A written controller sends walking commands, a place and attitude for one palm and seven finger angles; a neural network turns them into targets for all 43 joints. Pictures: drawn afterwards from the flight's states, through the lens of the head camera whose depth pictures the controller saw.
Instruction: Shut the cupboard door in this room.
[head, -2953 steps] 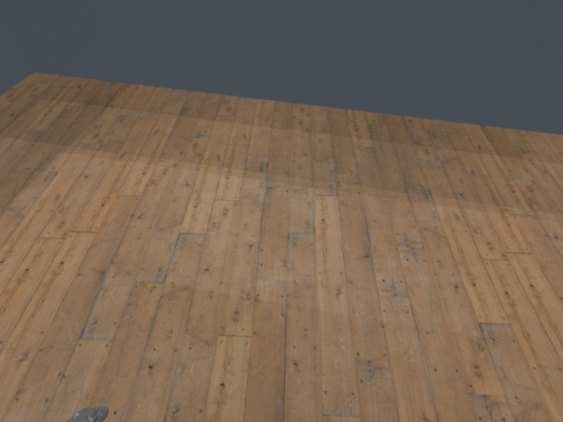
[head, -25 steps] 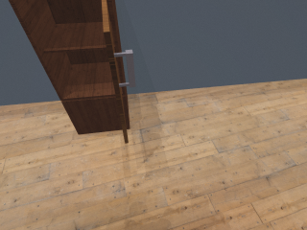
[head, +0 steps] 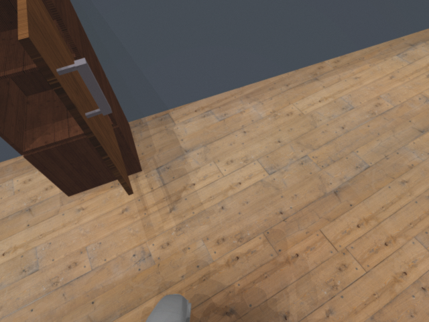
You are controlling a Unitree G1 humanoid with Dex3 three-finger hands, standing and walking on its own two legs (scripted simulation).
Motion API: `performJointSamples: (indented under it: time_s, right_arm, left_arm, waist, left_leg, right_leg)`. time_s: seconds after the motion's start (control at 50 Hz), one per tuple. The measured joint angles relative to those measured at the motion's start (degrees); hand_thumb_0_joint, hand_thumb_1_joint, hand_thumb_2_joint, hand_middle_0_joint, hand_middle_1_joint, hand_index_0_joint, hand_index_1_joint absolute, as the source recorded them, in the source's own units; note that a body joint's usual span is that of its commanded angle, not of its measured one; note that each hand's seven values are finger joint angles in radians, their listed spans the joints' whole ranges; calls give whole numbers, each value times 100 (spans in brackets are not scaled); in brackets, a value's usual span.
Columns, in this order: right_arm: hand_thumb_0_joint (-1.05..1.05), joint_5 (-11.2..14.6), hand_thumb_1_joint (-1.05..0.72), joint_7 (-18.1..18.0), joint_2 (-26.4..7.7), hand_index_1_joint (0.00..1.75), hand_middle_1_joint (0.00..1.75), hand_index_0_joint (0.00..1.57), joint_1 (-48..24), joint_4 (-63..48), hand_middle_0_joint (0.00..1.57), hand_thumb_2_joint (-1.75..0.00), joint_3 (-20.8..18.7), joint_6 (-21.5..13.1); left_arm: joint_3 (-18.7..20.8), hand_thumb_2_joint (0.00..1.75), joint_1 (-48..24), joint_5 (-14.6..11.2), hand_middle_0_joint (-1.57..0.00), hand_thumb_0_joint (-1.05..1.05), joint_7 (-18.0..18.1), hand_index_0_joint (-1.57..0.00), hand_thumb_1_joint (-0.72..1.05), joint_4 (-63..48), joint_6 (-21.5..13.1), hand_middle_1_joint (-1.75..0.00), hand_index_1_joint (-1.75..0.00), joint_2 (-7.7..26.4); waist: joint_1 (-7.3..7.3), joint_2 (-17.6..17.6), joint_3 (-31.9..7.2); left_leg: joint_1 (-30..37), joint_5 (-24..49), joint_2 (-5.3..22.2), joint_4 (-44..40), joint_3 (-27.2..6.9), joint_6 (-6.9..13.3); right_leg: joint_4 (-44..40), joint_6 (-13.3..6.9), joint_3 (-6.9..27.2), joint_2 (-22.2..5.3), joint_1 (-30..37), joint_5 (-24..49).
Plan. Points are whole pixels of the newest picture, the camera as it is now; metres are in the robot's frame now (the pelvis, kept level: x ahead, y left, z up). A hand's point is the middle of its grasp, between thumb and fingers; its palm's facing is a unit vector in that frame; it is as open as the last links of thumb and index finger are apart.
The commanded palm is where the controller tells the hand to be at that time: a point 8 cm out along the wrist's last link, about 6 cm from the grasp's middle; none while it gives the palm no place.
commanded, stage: walk to a spot facing it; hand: left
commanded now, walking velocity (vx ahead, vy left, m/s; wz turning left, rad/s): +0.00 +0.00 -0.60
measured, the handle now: (86, 91) +0.58 +0.36 +0.06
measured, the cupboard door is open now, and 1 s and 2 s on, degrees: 93 93 93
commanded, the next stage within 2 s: turn to face it in 1.98 s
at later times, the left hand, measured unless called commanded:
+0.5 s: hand (99, 317) +0.13 +0.28 -0.17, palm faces -0.20 -0.94 -0.26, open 7.4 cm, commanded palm none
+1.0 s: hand (188, 253) +0.27 +0.10 -0.16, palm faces -0.60 -0.76 -0.26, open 7.3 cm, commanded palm none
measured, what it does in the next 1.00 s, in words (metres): steps on the spot, turning right: left foot, then right foot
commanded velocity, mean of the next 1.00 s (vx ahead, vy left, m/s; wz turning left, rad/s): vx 0.09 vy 0.00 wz -0.60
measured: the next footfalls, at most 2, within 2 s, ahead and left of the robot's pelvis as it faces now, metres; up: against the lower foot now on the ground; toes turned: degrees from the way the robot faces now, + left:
left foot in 0.40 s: +0.06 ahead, +0.17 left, +0.00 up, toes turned -14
right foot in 0.84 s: +0.05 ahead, -0.10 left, +0.00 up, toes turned -38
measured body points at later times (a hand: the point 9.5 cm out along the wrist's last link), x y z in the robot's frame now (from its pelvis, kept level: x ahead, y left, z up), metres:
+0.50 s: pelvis +0.02 +0.06 +0.00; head +0.07 +0.08 +0.45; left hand +0.14 +0.33 -0.15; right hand +0.08 -0.20 -0.12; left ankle +0.02 +0.18 -0.74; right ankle -0.01 -0.05 -0.68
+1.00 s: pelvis +0.06 +0.01 -0.01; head +0.08 -0.03 +0.44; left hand +0.30 +0.14 -0.14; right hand -0.08 -0.22 -0.16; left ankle +0.13 +0.14 -0.66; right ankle +0.02 -0.07 -0.74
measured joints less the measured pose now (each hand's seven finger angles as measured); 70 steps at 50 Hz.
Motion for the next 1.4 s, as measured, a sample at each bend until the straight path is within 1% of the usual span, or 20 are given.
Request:
performJointSamples:
  time_s: [0.22, 0.32, 0.38, 0.4, 0.44, 0.48, 0.54, 0.6, 0.68, 0.74, 0.8, 0.84, 0.9, 0.94, 1.06, 1.2, 1.24, 1.28, 1.34, 1.4]
  right_arm:
    - [0, 24, -91, -33, -54, 30, 30, 20, -277, -255, 20, -90, 46, -8]
    - [0, 74, -91, -21, 48, 30, 30, 20, -354, -451, 20, -90, 115, -83]
    - [0, 104, -91, -22, 120, 30, 30, 20, -307, -572, 20, -90, 174, -185]
    - [0, 98, -91, -26, 124, 30, 30, 20, -247, -623, 20, -90, 200, -243]
    - [0, 64, -91, -27, 203, 30, 30, 20, -158, -630, 20, -90, 230, -281]
    - [0, 27, -91, -22, 250, 30, 30, 20, -24, -609, 20, -90, 266, -255]
    - [0, -11, -91, -44, 278, 30, 30, 21, 202, -546, 20, -90, 268, -251]
    - [0, -9, -91, -53, 280, 30, 30, 21, 397, -471, 20, -90, 235, -275]
    - [0, -6, -91, -41, 253, 30, 30, 21, 636, -371, 20, -90, 165, -290]
    - [0, -21, -91, -18, 190, 30, 30, 21, 782, -270, 20, -90, 97, -278]
    - [0, -29, -91, 14, 89, 30, 30, 20, 946, -162, 20, -90, 32, -260]
    - [0, 8, -91, 46, 20, 30, 30, 20, 1139, -111, 20, -90, 19, -244]
    - [0, 51, -91, 46, -76, 30, 30, 20, 1069, 19, 20, -90, 20, -22]
    - [1, 9, -91, 71, -86, 30, 30, 20, 971, 29, 20, -90, 15, 41]
    - [1, -57, -91, 183, 3, 30, 30, 20, 730, -285, 20, -90, 33, -118]
    - [0, -23, -91, 229, 124, 30, 30, 20, 453, -491, 20, -90, 88, -332]
    - [0, -15, -91, 199, 135, 30, 30, 20, 419, -552, 20, -90, 129, -452]
    - [0, -58, -91, 157, 207, 30, 30, 20, 362, -594, 20, -90, 175, -587]
    - [0, -68, -91, 120, 313, 30, 30, 20, 484, -599, 20, -90, 222, -676]
    - [0, -58, -91, 69, 402, 30, 30, 20, 761, -430, 20, -90, 212, -717]
  left_arm:
    - [72, 90, 146, 34, -21, 0, 10, -20, 91, -139, -4, -30, -30, 207]
    - [99, 90, 119, 52, -20, 0, 12, -20, 91, -202, 58, -30, -30, 371]
    - [117, 90, 92, 30, -20, 0, 23, -20, 91, -229, 106, -30, -30, 486]
    - [124, 90, 106, 10, -20, 0, 22, -20, 91, -257, 127, -30, -30, 524]
    - [167, 90, 6, 6, -20, 0, 0, -20, 91, -233, 179, -30, -30, 622]
    - [211, 90, -54, 40, -20, 0, -43, -20, 91, -220, 212, -30, -30, 673]
    - [240, 90, -129, 51, -20, 0, -123, -20, 91, -279, 223, -30, -30, 715]
    - [241, 90, -245, 46, -20, 0, -163, -20, 91, -338, 241, -30, -30, 720]
    - [223, 90, -484, 46, -20, 0, -186, -19, 91, -357, 293, -30, -30, 667]
    - [179, 90, -699, 55, -20, 0, -208, -19, 91, -368, 290, -30, -30, 591]
    - [118, 90, -874, 61, -20, 0, -228, -19, 91, -413, 227, -30, -30, 518]
    - [57, 90, -942, 70, -20, 0, -244, -19, 91, -482, 80, -30, -30, 516]
    - [-13, 90, -980, -5, -20, 0, -144, -20, 91, -544, -94, -30, -30, 418]
    - [-43, 90, -856, -11, -20, 0, -99, -20, 91, -552, -80, -30, -30, 353]
    - [-77, 90, -362, 47, -20, 0, -105, -20, 91, -327, -96, -30, -30, 225]
    - [-8, 90, 97, 60, -21, 0, -148, -20, 91, -147, -171, -30, -30, 234]
    - [37, 90, 250, 43, -21, 0, -140, -20, 91, -100, -152, -30, -30, 272]
    - [113, 90, 332, 16, -20, 0, -137, -20, 91, 7, -95, -30, -30, 351]
    - [189, 90, 332, 51, -20, 0, -186, -20, 91, 211, 0, -30, -30, 409]
    - [236, 90, 216, 98, -20, 1, -268, -20, 91, 158, 32, -30, -30, 428]
  waist:
    - [151, -78, -259]
    - [206, -174, -290]
    - [178, -241, -336]
    - [137, -224, -385]
    - [123, -341, -337]
    - [116, -336, -324]
    - [79, -270, -300]
    - [36, -226, -225]
    - [-84, -181, -95]
    - [-206, -111, 10]
    - [-315, -19, 53]
    - [-360, 3, 4]
    - [-386, 82, 99]
    - [-363, 66, 56]
    - [-325, -10, -209]
    - [-40, -104, -346]
    - [19, -127, -407]
    - [36, -248, -417]
    - [-33, -260, -490]
    - [-53, -227, -554]
  left_leg:
    - [259, -195, -149, -936, -167, -27]
    - [687, -397, -334, -2025, -118, 75]
    - [1155, -67, -423, -3118, -73, 154]
    - [1324, 152, -382, -3529, -70, 304]
    - [1377, 204, -388, -3462, 92, 490]
    - [1534, 110, -276, -3506, 246, 523]
    - [1799, 112, -101, -3723, 442, 517]
    - [1995, 85, 37, -3828, 688, 504]
    - [2152, -62, 189, -3775, 1037, 453]
    - [2204, -254, 328, -3580, 1296, 373]
    - [2213, -549, 501, -3225, 1557, 240]
    - [1961, -792, 655, -2478, 1614, 156]
    - [1023, -1213, 531, -280, 829, 80]
    - [523, -898, 432, 349, 574, 52]
    - [-108, 10, 421, -558, 403, -82]
    - [412, 156, 132, -2549, 406, -35]
    - [832, 311, 37, -3269, 496, 32]
    - [936, 533, 35, -3167, 674, 290]
    - [1328, 216, 165, -3244, 943, 388]
    - [1851, 232, 249, -3772, 1166, 311]
  right_leg:
    - [-186, 56, 609, 275, -6, 151]
    - [-105, 185, 927, 366, -102, 147]
    - [91, 320, 1109, 443, -231, 70]
    - [265, 370, 1133, 508, -328, -14]
    - [1204, 550, 961, 444, -650, -951]
    - [2374, 741, 578, 321, -1021, -1354]
    - [3423, 928, 189, 8, -1346, -1254]
    - [3633, 1023, 42, -290, -1454, -1058]
    - [3148, 1056, -119, -552, -1380, -897]
    - [2348, 981, -317, -594, -1126, -899]
    - [1476, 807, -561, -486, -721, -941]
    - [672, 568, -687, -415, -309, -405]
    - [1053, 283, -611, -306, -357, -423]
    - [915, 251, -474, -253, -218, -485]
    - [159, 276, -58, -160, 220, -258]
    - [-14, 405, 335, -101, 546, -492]
    - [232, 485, 452, -67, 548, -742]
    - [1243, 461, 496, -75, 216, -1186]
    - [3186, 507, 111, -198, -569, -1186]
    - [3929, 611, -213, -494, -1205, -608]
